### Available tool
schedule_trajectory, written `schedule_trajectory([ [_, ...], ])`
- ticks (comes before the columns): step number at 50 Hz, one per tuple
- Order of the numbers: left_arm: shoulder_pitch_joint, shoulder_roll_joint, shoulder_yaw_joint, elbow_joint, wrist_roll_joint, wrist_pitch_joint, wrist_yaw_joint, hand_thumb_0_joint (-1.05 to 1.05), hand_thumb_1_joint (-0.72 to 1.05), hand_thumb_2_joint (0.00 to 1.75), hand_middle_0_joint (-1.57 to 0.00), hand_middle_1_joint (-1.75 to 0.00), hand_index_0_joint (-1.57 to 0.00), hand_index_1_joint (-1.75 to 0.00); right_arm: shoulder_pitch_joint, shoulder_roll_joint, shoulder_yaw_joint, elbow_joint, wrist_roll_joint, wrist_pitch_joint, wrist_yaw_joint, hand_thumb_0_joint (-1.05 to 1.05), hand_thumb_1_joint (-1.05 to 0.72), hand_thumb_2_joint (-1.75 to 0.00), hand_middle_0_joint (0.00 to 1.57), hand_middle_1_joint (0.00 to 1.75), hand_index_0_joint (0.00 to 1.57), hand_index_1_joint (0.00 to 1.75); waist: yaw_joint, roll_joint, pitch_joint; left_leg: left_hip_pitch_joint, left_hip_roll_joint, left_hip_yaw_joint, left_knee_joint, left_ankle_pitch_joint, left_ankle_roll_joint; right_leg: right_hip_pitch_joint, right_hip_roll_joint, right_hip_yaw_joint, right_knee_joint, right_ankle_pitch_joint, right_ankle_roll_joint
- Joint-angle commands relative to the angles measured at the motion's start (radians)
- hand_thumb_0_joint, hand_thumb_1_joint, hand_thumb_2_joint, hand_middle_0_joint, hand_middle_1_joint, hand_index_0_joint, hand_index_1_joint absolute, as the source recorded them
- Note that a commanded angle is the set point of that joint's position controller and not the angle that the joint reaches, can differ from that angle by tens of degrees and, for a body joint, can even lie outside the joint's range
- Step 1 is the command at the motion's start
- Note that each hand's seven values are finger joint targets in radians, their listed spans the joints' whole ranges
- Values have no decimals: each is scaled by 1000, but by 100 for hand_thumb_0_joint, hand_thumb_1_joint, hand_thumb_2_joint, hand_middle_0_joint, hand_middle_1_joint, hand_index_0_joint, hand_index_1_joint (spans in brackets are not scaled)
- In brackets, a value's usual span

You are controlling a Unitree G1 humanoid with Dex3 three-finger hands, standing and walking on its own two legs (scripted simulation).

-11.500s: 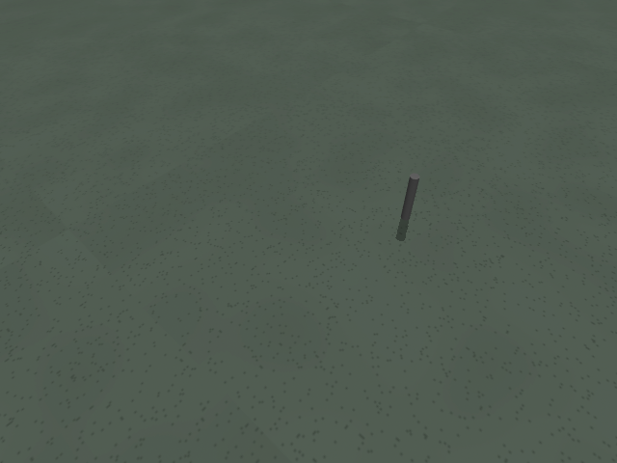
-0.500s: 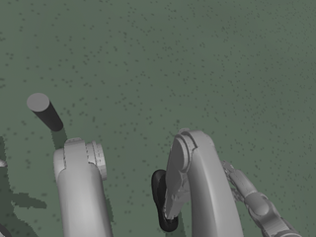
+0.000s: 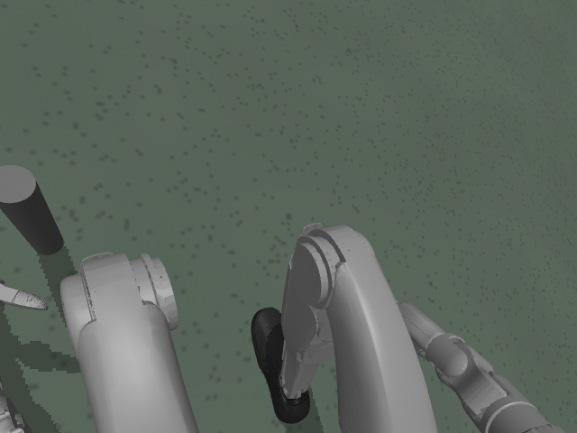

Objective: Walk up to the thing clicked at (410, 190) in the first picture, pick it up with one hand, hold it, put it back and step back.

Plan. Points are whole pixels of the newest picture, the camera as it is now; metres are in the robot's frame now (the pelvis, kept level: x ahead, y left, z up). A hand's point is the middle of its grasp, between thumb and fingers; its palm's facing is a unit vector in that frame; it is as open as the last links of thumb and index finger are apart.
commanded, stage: close in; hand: left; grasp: from the side
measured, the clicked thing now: (34, 220) +0.40 +0.27 -0.16
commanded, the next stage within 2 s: close in 0.40 s
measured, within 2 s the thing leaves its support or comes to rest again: leaves its support in 1.60 s
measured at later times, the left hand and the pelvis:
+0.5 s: hand (27, 234) +0.38 +0.27 -0.15, palm faces +0.20 -0.98 +0.00, open 17.5 cm; pelvis +0.00 +0.01 +0.00, yaw -1 degrees
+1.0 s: hand (29, 222) +0.40 +0.27 -0.15, palm faces +0.23 -0.97 +0.00, open 10.3 cm; pelvis +0.00 +0.01 +0.00, yaw -2 degrees
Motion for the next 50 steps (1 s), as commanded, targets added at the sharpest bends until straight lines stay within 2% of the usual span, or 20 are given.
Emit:
schedule_trajectory([
  [1,-220,144,-78,-169,-8,-84,30,0,-60,0,-6,-7,-7,-5,9,-329,-109,-49,5,-8,-8,0,-92,-90,20,30,20,30,-87,449,-547,354,22,102,-335,-11,-2,201,33,-78,-219,70,-45],
  [5,-242,127,-93,-115,-23,-103,70,0,-61,0,-7,-7,-8,-5,9,-331,-93,-52,4,-8,-1,0,-92,-90,20,30,20,30,-110,377,-520,322,15,94,-316,-50,7,207,38,-86,-231,49,-38],
  [7,-230,162,-66,-84,-17,-116,95,0,-61,0,-7,-8,-8,-6,19,-338,-89,-48,-3,-3,1,0,-92,-90,20,30,20,30,-97,393,-511,332,17,84,-325,-41,0,205,39,-91,-219,51,-41],
  [8,-233,161,-81,-76,-9,-124,105,0,-61,1,-6,-7,-7,-6,3,-331,-81,-57,-8,0,3,0,-91,-90,20,30,20,30,-89,384,-491,312,18,87,-320,-48,4,201,41,-88,-222,44,-43],
  [9,-220,166,-70,-41,-1,-129,117,0,-61,1,-7,-7,-8,-6,3,-337,-80,-60,-10,6,3,0,-92,-90,20,30,20,30,-94,383,-471,307,19,80,-331,-62,2,193,39,-94,-218,30,-43],
  [12,-187,183,-64,-15,20,-147,141,0,-59,4,-6,-7,-7,-6,-9,-333,-64,-73,-21,15,8,0,-91,-90,20,30,20,30,-75,411,-454,310,19,81,-337,-42,-2,204,42,-95,-210,49,-47],
  [16,-164,186,-57,-26,31,-170,162,0,-54,5,-6,-6,-6,-5,-11,-350,-58,-80,-33,27,14,0,-92,-90,20,30,20,30,-74,460,-460,367,27,61,-360,0,-17,203,40,-105,-188,84,-50],
  [21,-202,171,-95,-104,34,-182,172,0,-52,6,-6,-5,-6,-5,-7,-353,-55,-69,-41,32,18,0,-92,-90,20,30,20,30,-107,503,-498,403,26,63,-340,45,-20,230,42,-105,-184,137,-48],
  [23,-188,161,-101,-120,31,-181,181,0,-51,6,-6,-5,-6,-5,0,-352,-55,-66,-42,32,20,0,-92,-90,20,30,20,30,-106,499,-524,419,25,62,-332,77,-22,247,43,-105,-185,161,-47],
  [25,-221,153,-123,-124,30,-182,191,0,-51,6,-6,-5,-6,-5,3,-355,-55,-59,-43,33,21,0,-92,-90,20,30,20,30,-123,495,-515,407,24,60,-325,61,-19,239,43,-105,-187,157,-46],
  [26,-227,146,-123,-117,29,-185,198,0,-46,9,-13,-6,-11,-7,4,-359,-56,-58,-43,35,22,0,-91,-90,20,30,20,30,-133,486,-509,404,23,53,-328,56,-19,236,41,-112,-187,153,-44],
  [28,-224,146,-130,-100,25,-183,208,0,-35,19,-26,-20,-25,-21,-2,-349,-48,-56,-43,35,21,0,-91,-90,20,30,20,30,-124,451,-503,374,18,66,-307,41,-10,250,45,-103,-203,144,-42],
  [31,-235,158,-124,-81,24,-190,223,0,-26,27,-33,-27,-31,-27,2,-349,-39,-53,-46,39,23,0,-90,-90,20,30,20,30,-132,425,-491,349,17,67,-299,36,-4,265,48,-104,-212,140,-40],
  [36,-199,168,-120,-51,40,-189,232,0,-3,39,-39,-35,-38,-36,-3,-345,-29,-62,-53,52,23,0,-89,-90,20,30,20,30,-115,427,-503,359,19,64,-299,61,-9,276,54,-109,-209,152,-43],
  [38,-193,179,-113,-37,47,-182,241,0,2,43,-44,-39,-42,-39,-18,-345,-28,-68,-51,55,21,0,-89,-90,20,30,20,30,-106,446,-467,358,24,61,-315,53,-12,250,53,-110,-205,141,-46],
  [43,-224,193,-105,-88,47,-179,250,0,20,56,-56,-52,-55,-52,-16,-347,-29,-78,-52,63,22,0,-88,-90,20,30,20,30,-112,461,-486,369,27,56,-321,30,-12,250,55,-113,-208,130,-46],
  [44,-247,193,-125,-94,54,-181,249,0,24,59,-59,-54,-57,-55,-19,-349,-29,-75,-51,61,22,0,-88,-90,20,30,20,30,-124,477,-475,367,28,52,-328,15,-12,237,54,-115,-204,120,-48],
  [45,-224,175,-125,-84,55,-178,253,0,28,62,-62,-58,-61,-58,-17,-348,-31,-76,-52,62,22,0,-88,-90,20,30,20,30,-124,473,-478,380,28,49,-328,26,-14,242,53,-117,-203,131,-45],
  [46,-233,193,-115,-95,58,-175,258,0,31,64,-66,-60,-64,-61,-16,-348,-31,-75,-52,62,22,0,-88,-90,20,30,20,30,-120,484,-481,380,30,47,-329,23,-15,237,54,-118,-199,127,-47],
  [50,-267,164,-150,-110,63,-176,267,0,42,72,-74,-69,-73,-69,-10,-353,-35,-73,-50,65,25,0,-88,-89,20,30,20,30,-144,473,-472,386,31,34,-335,21,-16,219,51,-122,-199,132,-45],
])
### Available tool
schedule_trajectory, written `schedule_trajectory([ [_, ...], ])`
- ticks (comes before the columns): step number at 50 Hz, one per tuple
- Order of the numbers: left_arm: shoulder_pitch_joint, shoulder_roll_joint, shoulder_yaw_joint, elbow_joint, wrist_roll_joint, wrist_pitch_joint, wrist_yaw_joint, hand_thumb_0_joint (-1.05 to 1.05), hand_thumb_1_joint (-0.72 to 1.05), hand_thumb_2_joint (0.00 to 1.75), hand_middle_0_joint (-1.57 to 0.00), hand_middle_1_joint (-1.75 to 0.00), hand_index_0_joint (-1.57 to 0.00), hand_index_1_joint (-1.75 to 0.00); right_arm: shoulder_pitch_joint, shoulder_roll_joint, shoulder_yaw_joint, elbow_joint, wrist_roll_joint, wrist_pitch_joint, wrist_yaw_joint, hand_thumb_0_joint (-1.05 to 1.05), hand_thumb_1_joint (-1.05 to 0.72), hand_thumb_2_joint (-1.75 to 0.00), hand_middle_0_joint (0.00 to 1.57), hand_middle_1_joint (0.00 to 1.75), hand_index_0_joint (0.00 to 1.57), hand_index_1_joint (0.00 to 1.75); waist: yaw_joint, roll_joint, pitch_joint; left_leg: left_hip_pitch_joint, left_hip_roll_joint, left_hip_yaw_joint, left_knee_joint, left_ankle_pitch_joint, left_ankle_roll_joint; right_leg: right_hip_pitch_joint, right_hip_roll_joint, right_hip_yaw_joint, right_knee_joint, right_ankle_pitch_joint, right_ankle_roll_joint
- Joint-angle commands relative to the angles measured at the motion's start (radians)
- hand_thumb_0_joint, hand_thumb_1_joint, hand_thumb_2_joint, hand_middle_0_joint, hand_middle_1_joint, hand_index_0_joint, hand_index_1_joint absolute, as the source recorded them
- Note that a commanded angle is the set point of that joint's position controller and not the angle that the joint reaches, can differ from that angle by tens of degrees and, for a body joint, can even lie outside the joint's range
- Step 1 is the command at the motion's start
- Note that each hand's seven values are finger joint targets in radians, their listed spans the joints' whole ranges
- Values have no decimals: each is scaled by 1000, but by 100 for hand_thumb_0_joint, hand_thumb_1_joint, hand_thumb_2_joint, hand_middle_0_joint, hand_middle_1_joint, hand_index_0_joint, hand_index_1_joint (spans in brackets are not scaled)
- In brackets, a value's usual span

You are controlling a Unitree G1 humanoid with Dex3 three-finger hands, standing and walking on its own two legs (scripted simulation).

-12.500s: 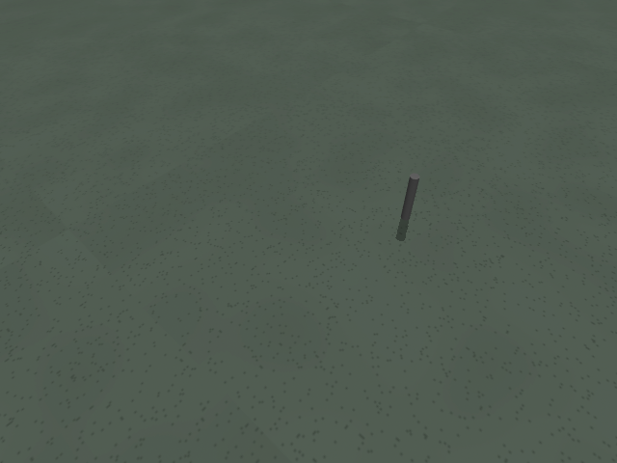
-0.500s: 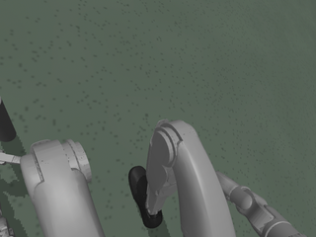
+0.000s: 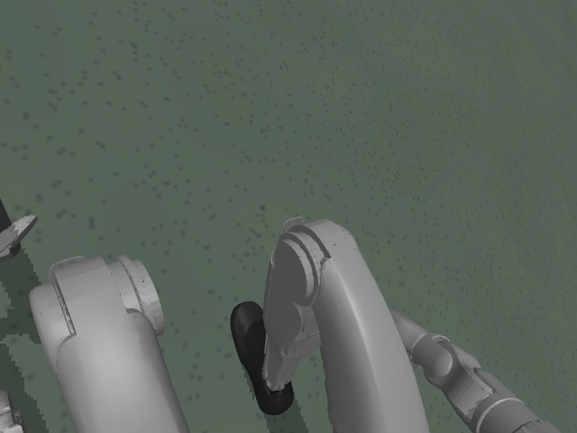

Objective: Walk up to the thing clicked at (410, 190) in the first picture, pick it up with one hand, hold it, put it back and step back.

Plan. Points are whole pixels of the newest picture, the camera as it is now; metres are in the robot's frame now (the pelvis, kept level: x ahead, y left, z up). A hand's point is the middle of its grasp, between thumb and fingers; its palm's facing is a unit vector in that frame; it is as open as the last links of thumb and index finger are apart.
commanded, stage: close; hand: left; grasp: from the side
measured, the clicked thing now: out of the picture +0.40 +0.28 -0.16
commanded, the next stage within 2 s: settle in 0.24 s
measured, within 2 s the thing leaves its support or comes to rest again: leaves its support in 0.60 s
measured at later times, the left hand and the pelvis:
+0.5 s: hand out of the picture +0.40 +0.28 -0.15, palm faces +0.26 -0.97 -0.01, open 5.2 cm; pelvis +0.00 +0.00 +0.00, yaw +0 degrees
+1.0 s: hand out of the picture +0.39 +0.30 -0.05, palm faces +0.26 -0.96 -0.03, open 5.1 cm; pelvis +0.01 +0.00 +0.02, yaw +3 degrees
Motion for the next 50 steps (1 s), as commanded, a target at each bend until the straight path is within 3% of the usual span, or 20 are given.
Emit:
schedule_trajectory([
  [1,-222,129,-26,-152,1,-72,9,0,44,75,-77,-71,-76,-72,10,-349,-127,-28,6,0,-19,0,-88,-89,20,30,20,30,-102,514,-529,380,37,92,-357,34,-24,192,33,-79,-179,129,-65],
  [3,-226,130,-15,-136,-4,-72,14,0,49,80,-83,-77,-81,-77,13,-354,-126,-29,7,3,-17,0,-88,-89,20,30,20,30,-110,506,-530,378,37,84,-357,33,-25,192,34,-86,-177,125,-64],
  [4,-214,146,2,-130,-5,-71,20,0,53,82,-85,-80,-84,-80,15,-353,-124,-30,7,3,-17,0,-87,-89,20,30,20,30,-99,503,-534,376,36,86,-353,38,-24,202,34,-84,-179,130,-64],
  [7,-237,147,0,-128,-7,-79,30,0,60,88,-92,-86,-90,-86,14,-349,-114,-30,4,7,-16,0,-87,-89,20,30,20,30,-107,485,-536,356,33,92,-340,50,-19,222,37,-83,-185,136,-63],
  [9,-202,173,29,-106,-3,-77,35,0,67,94,-98,-92,-97,-93,14,-346,-112,-31,4,9,-18,0,-87,-89,20,30,20,30,-88,489,-533,366,35,97,-341,65,-19,232,37,-79,-187,144,-62],
  [13,-192,190,45,-106,0,-79,30,0,72,109,-113,-110,-112,-110,8,-347,-108,-36,2,17,-19,0,-87,-89,20,30,20,30,-86,496,-535,360,39,100,-342,60,-18,236,40,-79,-187,137,-65],
  [14,-196,179,29,-103,0,-75,25,0,72,113,-116,-114,-115,-114,12,-348,-109,-37,1,19,-20,0,-87,-89,20,30,20,30,-95,497,-537,364,38,102,-339,63,-18,238,42,-79,-190,142,-64],
  [15,-182,177,37,-117,-4,-73,23,0,74,115,-119,-115,-117,-116,9,-344,-110,-34,1,18,-21,0,-87,-89,20,30,20,30,-85,497,-553,373,39,107,-335,77,-18,244,42,-73,-193,154,-64],
  [17,-212,182,31,-130,-8,-72,22,0,73,119,-122,-120,-121,-121,15,-348,-111,-34,2,18,-21,0,-87,-89,20,30,20,30,-96,498,-551,357,38,109,-333,63,-15,243,42,-75,-194,147,-64],
  [24,-220,193,21,-200,-3,-46,-3,0,79,131,-129,-133,-128,-135,22,-351,-125,-33,11,21,-26,0,-89,-90,20,30,20,30,-90,543,-571,381,40,105,-348,70,-20,232,38,-74,-184,154,-67],
  [28,-222,183,40,-283,-20,-29,4,0,72,135,-135,-140,-133,-141,39,-349,-146,-35,18,21,-23,0,-89,-90,20,30,20,30,-70,565,-610,400,39,106,-366,42,-22,228,36,-70,-187,138,-69],
  [30,-241,162,27,-347,-32,-19,-2,0,69,136,-137,-143,-136,-144,38,-346,-159,-43,28,18,-24,0,-89,-90,20,30,20,30,-66,572,-633,412,38,109,-375,43,-22,220,32,-64,-191,138,-70],
  [35,-207,137,-17,-385,0,39,-17,0,68,135,-140,-144,-139,-145,69,-331,-196,-31,47,28,-29,0,-89,-90,20,30,20,30,-51,602,-642,415,35,126,-396,65,-22,189,27,-46,-191,151,-77],
  [37,-189,98,-35,-415,-7,66,-24,0,68,135,-139,-143,-138,-145,80,-325,-213,-31,60,32,-27,0,-89,-90,20,30,20,30,-37,591,-645,410,34,129,-407,67,-21,175,23,-39,-195,155,-78],
  [42,-195,66,-33,-507,-28,136,-21,0,66,133,-138,-141,-137,-143,123,-299,-257,-37,95,35,-26,0,-88,-90,20,30,20,30,-6,561,-717,380,20,155,-419,42,-8,183,20,-19,-217,129,-79],
  [43,-186,62,-16,-526,-33,150,-20,0,68,133,-139,-141,-137,-143,132,-293,-268,-37,101,36,-29,0,-88,-89,20,30,20,30,8,558,-741,391,19,162,-421,59,-7,189,20,-12,-220,137,-80],
  [48,-183,-16,-82,-598,-15,220,-33,0,69,132,-137,-141,-136,-142,177,-252,-312,-12,139,48,-32,0,-88,-89,20,30,20,30,20,572,-740,398,15,168,-484,0,-4,119,7,8,-239,79,-87],
  [49,-216,10,-62,-655,-12,233,-30,0,70,131,-138,-139,-137,-141,169,-264,-334,-36,148,48,-38,0,-87,-89,20,30,20,30,34,578,-763,411,16,171,-496,1,-4,106,5,15,-238,79,-90],
  [50,-218,-12,-85,-661,-11,243,-35,0,67,130,-136,-138,-135,-140,180,-256,-342,-18,156,50,-38,0,-88,-89,20,30,20,30,35,593,-765,416,14,174,-505,-9,-5,99,2,21,-241,74,-91],
])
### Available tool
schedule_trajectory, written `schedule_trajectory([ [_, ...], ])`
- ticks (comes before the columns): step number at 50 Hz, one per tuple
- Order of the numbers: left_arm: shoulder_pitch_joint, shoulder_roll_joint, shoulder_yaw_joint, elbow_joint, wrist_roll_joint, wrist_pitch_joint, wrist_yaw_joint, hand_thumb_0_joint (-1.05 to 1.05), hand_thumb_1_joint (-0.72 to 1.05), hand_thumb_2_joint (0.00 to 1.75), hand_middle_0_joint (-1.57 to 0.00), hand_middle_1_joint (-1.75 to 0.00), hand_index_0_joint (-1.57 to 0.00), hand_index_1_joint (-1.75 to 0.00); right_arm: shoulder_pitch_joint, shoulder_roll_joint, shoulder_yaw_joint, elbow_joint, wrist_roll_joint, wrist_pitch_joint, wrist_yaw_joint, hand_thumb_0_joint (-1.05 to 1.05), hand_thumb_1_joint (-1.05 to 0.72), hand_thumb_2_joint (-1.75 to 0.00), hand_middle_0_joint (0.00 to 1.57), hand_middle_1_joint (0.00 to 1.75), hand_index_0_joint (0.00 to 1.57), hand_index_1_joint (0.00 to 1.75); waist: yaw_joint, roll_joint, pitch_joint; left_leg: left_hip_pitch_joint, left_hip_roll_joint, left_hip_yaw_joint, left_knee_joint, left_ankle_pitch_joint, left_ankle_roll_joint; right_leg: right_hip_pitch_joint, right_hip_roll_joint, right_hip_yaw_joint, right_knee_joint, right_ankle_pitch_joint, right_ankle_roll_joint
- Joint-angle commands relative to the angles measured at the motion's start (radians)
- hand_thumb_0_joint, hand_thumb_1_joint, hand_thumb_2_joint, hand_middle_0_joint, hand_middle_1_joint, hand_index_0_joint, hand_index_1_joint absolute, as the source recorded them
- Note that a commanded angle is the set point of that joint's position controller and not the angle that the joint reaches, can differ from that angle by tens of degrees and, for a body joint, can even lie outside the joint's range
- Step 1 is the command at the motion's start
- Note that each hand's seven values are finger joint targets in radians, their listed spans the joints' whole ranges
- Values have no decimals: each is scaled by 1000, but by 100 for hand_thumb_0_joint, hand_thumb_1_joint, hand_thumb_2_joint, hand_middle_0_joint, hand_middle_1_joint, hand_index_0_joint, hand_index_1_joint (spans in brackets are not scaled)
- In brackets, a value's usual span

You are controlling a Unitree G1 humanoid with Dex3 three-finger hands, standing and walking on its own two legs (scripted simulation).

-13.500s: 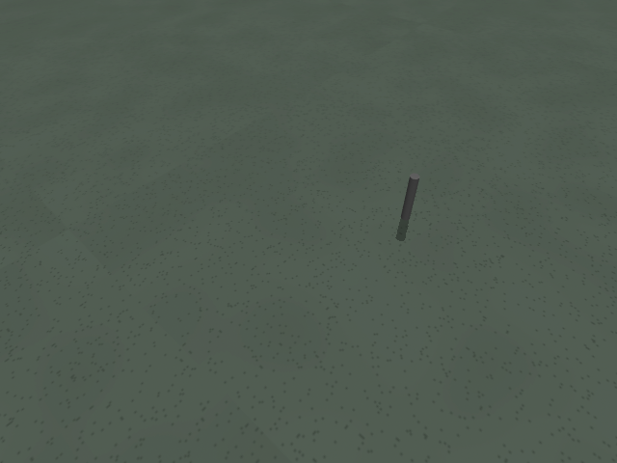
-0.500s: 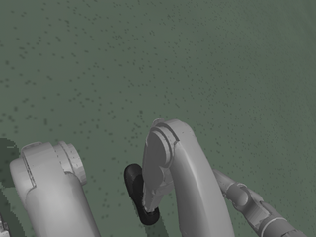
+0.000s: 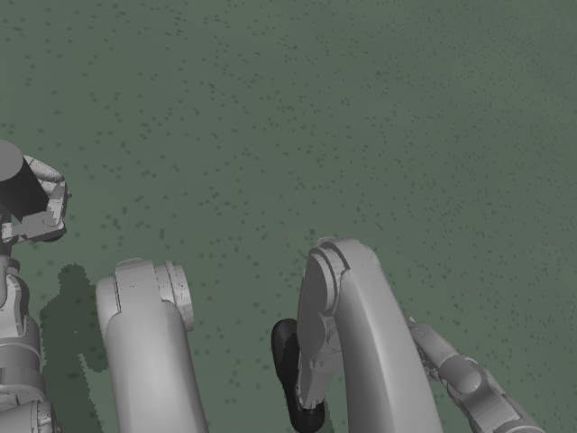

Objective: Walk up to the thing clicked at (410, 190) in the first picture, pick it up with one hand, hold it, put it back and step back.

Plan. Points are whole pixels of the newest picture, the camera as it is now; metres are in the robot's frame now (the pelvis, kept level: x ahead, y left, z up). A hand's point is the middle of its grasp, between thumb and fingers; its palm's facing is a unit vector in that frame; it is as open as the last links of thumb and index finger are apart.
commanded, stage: settle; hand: left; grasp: from the side
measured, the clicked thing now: (29, 203) +0.40 +0.30 -0.08
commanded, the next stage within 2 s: lift in 1.16 s
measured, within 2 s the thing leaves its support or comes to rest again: neither
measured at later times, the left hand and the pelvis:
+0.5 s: hand (35, 170) +0.40 +0.28 +0.01, palm faces +0.20 -0.98 -0.05, open 5.1 cm; pelvis +0.01 -0.01 +0.04, yaw +5 degrees
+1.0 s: hand (23, 146) +0.40 +0.28 +0.06, palm faces +0.22 -0.97 -0.04, open 5.1 cm; pelvis +0.01 -0.01 +0.07, yaw +8 degrees
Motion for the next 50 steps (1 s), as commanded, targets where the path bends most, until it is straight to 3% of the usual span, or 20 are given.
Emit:
schedule_trajectory([
  [1,-263,101,-18,-282,-12,-19,-10,0,66,130,-136,-138,-135,-140,66,-285,-154,-52,38,-2,-23,0,-87,-89,20,30,20,30,-33,457,-601,450,8,80,-412,-7,-14,147,31,-40,-199,108,-74],
  [2,-251,126,8,-313,-17,-4,-9,0,68,128,-136,-137,-135,-139,78,-277,-160,-55,47,1,-26,0,-87,-89,20,30,20,30,-12,455,-634,451,3,92,-412,6,-11,168,31,-31,-209,113,-75],
  [4,-256,96,-10,-301,-23,26,-12,0,66,127,-134,-136,-133,-138,83,-261,-173,-50,64,4,-31,0,-87,-89,20,30,20,30,-12,416,-613,402,-3,112,-414,-13,-2,168,30,-17,-230,89,-74],
  [5,-238,106,17,-272,-23,39,-11,0,66,127,-135,-137,-134,-138,113,-255,-179,-24,71,9,-33,0,-87,-89,20,30,20,30,-12,396,-616,401,-4,114,-417,-7,-1,169,27,-13,-235,89,-73],
  [9,-260,87,19,-338,-45,65,-28,0,65,128,-136,-138,-135,-139,122,-235,-204,-26,94,11,-42,0,-88,-89,20,30,20,30,2,345,-662,380,-10,139,-413,2,12,205,25,12,-267,84,-71],
  [11,-243,94,30,-289,-37,81,-42,0,64,130,-136,-139,-135,-141,137,-215,-207,-11,104,11,-47,0,-87,-89,20,30,20,30,5,306,-662,361,-13,154,-419,-15,18,227,22,28,-291,59,-67],
  [13,-245,71,12,-297,-43,87,-64,0,64,130,-136,-139,-135,-141,134,-205,-213,-13,111,8,-49,0,-87,-89,20,30,20,30,3,294,-679,357,-15,162,-425,-11,21,237,19,37,-300,54,-66],
  [17,-235,62,30,-299,-67,112,-103,0,63,130,-137,-140,-137,-141,141,-202,-231,-26,130,3,-62,0,-87,-89,20,30,20,30,26,289,-737,401,-15,175,-449,14,20,258,13,50,-317,60,-68],
  [18,-283,105,69,-370,-73,109,-104,0,64,131,-138,-140,-137,-142,156,-203,-239,-20,133,1,-66,0,-88,-89,20,30,20,30,40,296,-769,415,-15,181,-448,30,20,275,9,59,-323,74,-68],
  [21,-243,56,42,-346,-80,127,-123,0,65,131,-139,-141,-138,-143,168,-186,-247,-19,144,-5,-73,0,-88,-89,20,30,20,30,37,268,-802,429,-14,192,-454,69,22,312,6,76,-340,102,-65],
  [23,-261,59,54,-376,-86,133,-125,0,67,131,-139,-141,-138,-142,179,-178,-254,-16,146,-13,-78,0,-88,-89,20,30,20,30,45,261,-821,427,-11,199,-452,96,24,346,3,96,-356,128,-62],
  [24,-200,31,57,-298,-86,145,-128,0,66,131,-139,-140,-137,-141,179,-182,-258,-18,151,-15,-82,0,-88,-89,20,30,20,30,47,242,-790,427,-12,201,-459,103,25,332,2,92,-359,134,-63],
  [28,-264,95,90,-424,-62,142,-117,0,63,131,-139,-141,-138,-142,198,-169,-276,-17,154,-13,-91,0,-87,-89,20,30,20,30,74,282,-864,499,-9,204,-492,145,20,352,0,99,-363,156,-70],
  [29,-247,46,57,-398,-62,148,-120,0,60,133,-140,-142,-139,-144,201,-163,-274,-16,155,-13,-92,0,-88,-89,20,30,20,30,58,284,-839,504,-9,203,-499,147,19,335,0,98,-368,156,-72],
  [31,-241,2,53,-348,-71,154,-124,0,61,134,-141,-142,-139,-144,200,-162,-279,-10,155,-21,-93,0,-88,-89,20,30,20,30,42,258,-816,498,-9,200,-500,142,20,323,1,97,-373,155,-71],
  [34,-246,9,58,-309,-60,155,-127,0,62,134,-140,-141,-138,-143,191,-164,-282,-11,152,-28,-97,0,-87,-89,20,30,20,30,49,266,-771,492,-7,199,-513,123,21,308,-2,94,-382,135,-72],
  [35,-309,67,89,-383,-53,146,-122,0,61,133,-141,-142,-139,-144,206,-161,-286,-3,151,-25,-98,0,-88,-89,20,30,20,30,59,272,-812,505,-7,204,-514,128,22,329,-2,101,-388,137,-73],
  [38,-278,10,43,-374,-50,154,-129,0,60,135,-142,-143,-141,-145,204,-149,-290,-7,151,-26,-96,0,-88,-89,20,30,20,30,57,273,-827,531,-12,212,-538,126,21,344,-6,109,-406,128,-73],
  [43,-310,15,70,-341,-53,160,-126,0,62,136,-141,-143,-140,-145,211,-153,-296,-1,154,-32,-98,0,-87,-89,20,30,20,30,54,260,-813,535,-14,212,-554,102,22,334,-8,105,-417,106,-74],
  [50,-330,2,52,-326,-40,152,-124,0,65,136,-142,-143,-140,-145,214,-141,-298,0,154,-40,-100,0,-87,-89,20,30,20,30,52,245,-810,534,-19,220,-579,76,24,348,-11,116,-445,76,-73],
])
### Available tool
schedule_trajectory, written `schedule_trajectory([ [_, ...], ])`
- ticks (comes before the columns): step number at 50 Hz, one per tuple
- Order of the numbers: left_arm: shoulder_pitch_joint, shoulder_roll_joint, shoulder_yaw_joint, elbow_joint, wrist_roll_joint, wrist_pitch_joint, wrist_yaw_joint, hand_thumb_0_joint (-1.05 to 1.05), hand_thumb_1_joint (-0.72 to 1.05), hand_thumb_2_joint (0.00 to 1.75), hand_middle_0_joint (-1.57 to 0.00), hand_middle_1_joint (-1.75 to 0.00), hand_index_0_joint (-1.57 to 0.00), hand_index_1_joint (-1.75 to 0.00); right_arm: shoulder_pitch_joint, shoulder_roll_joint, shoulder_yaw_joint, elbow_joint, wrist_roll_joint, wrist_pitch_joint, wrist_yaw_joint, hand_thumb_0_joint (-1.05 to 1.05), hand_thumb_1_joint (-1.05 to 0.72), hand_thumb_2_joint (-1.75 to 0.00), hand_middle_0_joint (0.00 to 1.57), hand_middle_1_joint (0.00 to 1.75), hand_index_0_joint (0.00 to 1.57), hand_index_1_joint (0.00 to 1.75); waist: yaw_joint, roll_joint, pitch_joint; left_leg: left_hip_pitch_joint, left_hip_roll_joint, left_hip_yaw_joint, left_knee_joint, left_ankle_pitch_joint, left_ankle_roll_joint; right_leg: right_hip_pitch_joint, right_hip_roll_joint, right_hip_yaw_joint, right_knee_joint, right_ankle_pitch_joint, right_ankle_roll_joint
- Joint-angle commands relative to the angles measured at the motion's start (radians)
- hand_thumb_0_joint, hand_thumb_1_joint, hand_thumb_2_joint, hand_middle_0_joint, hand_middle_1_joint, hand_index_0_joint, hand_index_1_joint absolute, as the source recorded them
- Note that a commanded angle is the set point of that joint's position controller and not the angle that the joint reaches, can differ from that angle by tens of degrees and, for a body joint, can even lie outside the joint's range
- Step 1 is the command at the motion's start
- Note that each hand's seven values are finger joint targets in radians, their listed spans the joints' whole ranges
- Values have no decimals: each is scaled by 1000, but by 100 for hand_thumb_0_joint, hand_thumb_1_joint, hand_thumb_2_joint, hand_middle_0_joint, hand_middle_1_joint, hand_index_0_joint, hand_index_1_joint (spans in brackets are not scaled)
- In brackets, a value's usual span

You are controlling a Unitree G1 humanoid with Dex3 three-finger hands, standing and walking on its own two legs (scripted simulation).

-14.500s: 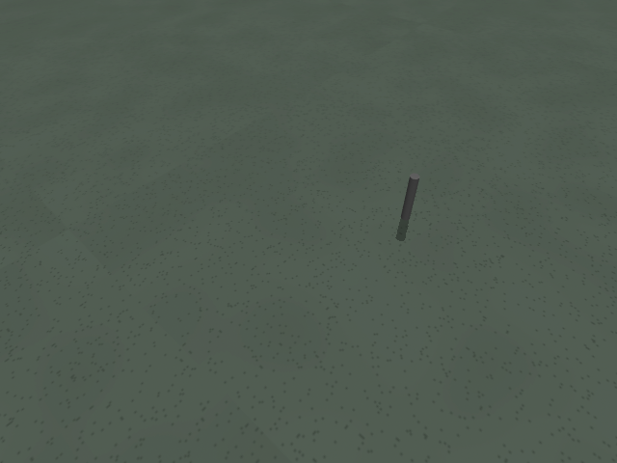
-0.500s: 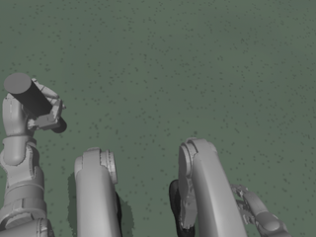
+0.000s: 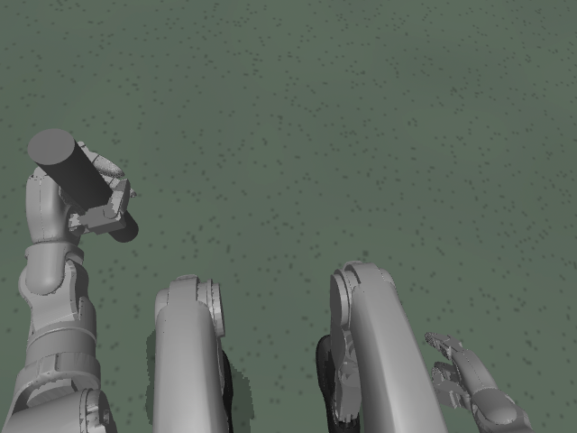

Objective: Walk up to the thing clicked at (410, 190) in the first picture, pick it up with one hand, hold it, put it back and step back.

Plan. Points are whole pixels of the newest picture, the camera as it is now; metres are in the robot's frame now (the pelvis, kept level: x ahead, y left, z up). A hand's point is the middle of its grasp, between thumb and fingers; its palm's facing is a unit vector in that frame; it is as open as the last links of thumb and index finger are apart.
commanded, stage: settle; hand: left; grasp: from the side
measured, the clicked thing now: (97, 199) +0.42 +0.25 -0.03
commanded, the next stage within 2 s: lift in 0.16 s
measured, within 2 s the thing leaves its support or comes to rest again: neither
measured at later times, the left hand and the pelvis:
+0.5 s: hand (108, 187) +0.42 +0.23 +0.01, palm faces +0.06 -1.00 -0.04, open 5.1 cm; pelvis +0.00 +0.00 +0.02, yaw +1 degrees
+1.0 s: hand (49, 155) +0.39 +0.22 +0.14, palm faces +0.08 -1.00 -0.04, open 5.1 cm; pelvis +0.02 +0.00 +0.12, yaw +2 degrees
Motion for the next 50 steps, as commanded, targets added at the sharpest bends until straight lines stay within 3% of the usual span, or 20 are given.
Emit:
schedule_trajectory([
  [1,-283,209,40,-190,-15,-83,0,0,66,136,-142,-143,-141,-145,105,-198,-74,-57,3,-30,-14,0,-87,-89,20,30,20,30,-5,134,-598,433,-24,50,-285,79,36,304,28,-11,-274,124,-38],
  [5,-296,180,23,-166,-19,-83,-1,0,63,137,-141,-142,-139,-144,106,-196,-74,-61,7,-31,-16,0,-87,-89,20,30,20,30,-11,145,-592,455,-26,46,-306,63,33,280,26,-13,-281,110,-42],
  [8,-312,212,53,-160,-12,-89,4,0,66,136,-140,-141,-139,-143,126,-195,-75,-48,4,-32,-16,0,-87,-89,20,30,20,30,-4,148,-618,471,-26,48,-301,94,31,297,25,-12,-276,138,-41],
  [13,-282,159,25,-86,-12,-88,4,0,67,137,-139,-140,-137,-142,121,-192,-73,-52,7,-34,-17,0,-87,-89,20,30,20,30,-17,112,-574,444,-29,50,-315,73,36,297,23,-11,-295,119,-39],
  [15,-329,222,64,-153,-8,-101,7,0,60,128,-140,-143,-141,-142,135,-186,-78,-48,3,-36,-18,0,-90,-89,20,30,20,30,-3,111,-622,438,-30,64,-307,86,39,357,21,8,-315,125,-33],
  [18,-286,169,21,-165,-18,-98,-11,0,57,125,-136,-140,-138,-139,130,-188,-78,-64,10,-39,-17,0,-90,-90,20,30,20,30,-12,128,-627,466,-31,59,-332,80,37,348,22,-2,-316,120,-37],
  [20,-307,239,68,-222,-25,-100,-12,0,61,125,-136,-139,-138,-137,133,-196,-83,-60,17,-40,-22,0,-90,-89,20,30,20,30,12,148,-665,502,-30,55,-349,90,34,350,22,-2,-310,125,-41],
  [21,-282,211,51,-219,-32,-95,-19,0,63,124,-135,-138,-137,-136,134,-195,-83,-68,20,-41,-23,0,-90,-89,20,30,20,30,8,156,-675,523,-31,52,-358,99,32,349,20,-2,-310,133,-43],
  [22,-323,230,54,-285,-36,-97,-24,0,63,123,-135,-137,-137,-136,140,-190,-83,-64,21,-42,-24,0,-90,-89,20,30,20,30,11,172,-696,535,-29,54,-363,105,31,361,21,0,-315,139,-43],
  [24,-264,188,32,-241,-45,-74,-29,0,64,124,-133,-137,-135,-135,132,-194,-84,-73,30,-44,-29,0,-89,-89,20,30,20,30,3,152,-662,542,-28,45,-383,91,32,345,20,-1,-331,129,-44],
  [26,-269,215,55,-275,-49,-62,-21,0,65,124,-132,-136,-134,-134,141,-191,-87,-77,34,-45,-34,0,-89,-89,20,30,20,30,11,135,-673,540,-28,54,-388,92,35,383,19,10,-364,131,-40],
  [30,-249,154,2,-337,-71,-27,-22,0,63,124,-134,-137,-136,-135,133,-176,-91,-84,43,-52,-40,0,-89,-89,20,30,20,30,2,117,-662,538,-28,64,-400,103,40,441,15,39,-428,135,-31],
  [33,-196,185,24,-355,-65,-1,-15,0,64,124,-132,-136,-134,-134,138,-174,-95,-95,53,-52,-46,0,-89,-89,20,30,20,30,14,79,-656,531,-28,63,-427,97,43,497,14,47,-468,125,-27],
  [36,-156,147,-9,-436,-69,27,-10,0,64,124,-131,-136,-133,-134,127,-167,-100,-115,64,-51,-52,0,-88,-89,20,30,20,30,20,81,-661,583,-27,58,-473,96,41,522,14,47,-505,122,-29],
  [37,-98,100,-30,-376,-72,47,-7,0,64,124,-131,-136,-133,-134,121,-171,-99,-123,70,-50,-54,0,-88,-89,20,30,20,30,16,67,-632,609,-26,48,-501,94,39,510,14,35,-512,125,-32],
  [39,-86,119,-3,-431,-81,60,5,0,66,124,-130,-135,-132,-133,110,-172,-98,-131,78,-53,-59,0,-88,-89,20,30,20,30,34,80,-613,641,-24,42,-531,93,36,513,14,32,-524,130,-34],
  [41,-119,184,33,-570,-77,62,27,0,66,125,-131,-136,-133,-134,126,-160,-102,-140,81,-51,-64,0,-88,-89,20,30,20,30,53,93,-692,689,-25,48,-546,143,38,596,14,40,-550,176,-31],
  [44,-32,88,-60,-576,-70,94,42,0,63,125,-130,-137,-133,-135,100,-144,-96,-157,85,-56,-71,0,-88,-89,20,30,20,30,29,91,-624,734,-22,41,-606,126,35,606,14,45,-605,164,-29],
  [47,-57,111,-50,-650,-66,106,63,0,66,124,-129,-135,-131,-133,110,-139,-102,-155,89,-64,-79,0,-88,-89,20,30,20,30,37,96,-646,789,-23,42,-645,136,36,675,11,57,-655,182,-27],
  [50,10,87,-97,-723,-62,138,79,0,65,124,-129,-136,-131,-134,109,-135,-103,-162,92,-66,-87,0,-88,-89,20,30,20,30,41,122,-648,911,-21,34,-711,156,30,711,10,59,-715,198,-27],
])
